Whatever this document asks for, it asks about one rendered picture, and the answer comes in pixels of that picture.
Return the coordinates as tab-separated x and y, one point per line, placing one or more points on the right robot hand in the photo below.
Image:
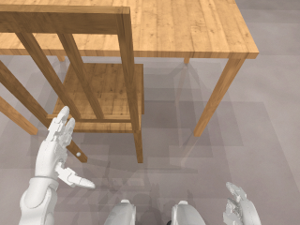
245	212

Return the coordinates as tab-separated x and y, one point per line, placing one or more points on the left robot hand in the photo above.
53	148

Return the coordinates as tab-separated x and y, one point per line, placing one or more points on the robot right thigh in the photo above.
185	214

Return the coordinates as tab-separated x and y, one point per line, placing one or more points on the chair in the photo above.
101	97

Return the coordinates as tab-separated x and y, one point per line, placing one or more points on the left robot forearm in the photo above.
38	201

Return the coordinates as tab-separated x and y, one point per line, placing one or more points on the table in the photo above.
160	28

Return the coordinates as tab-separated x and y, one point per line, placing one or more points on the robot thigh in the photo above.
185	214
123	213

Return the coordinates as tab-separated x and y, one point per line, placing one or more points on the robot left thigh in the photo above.
123	213

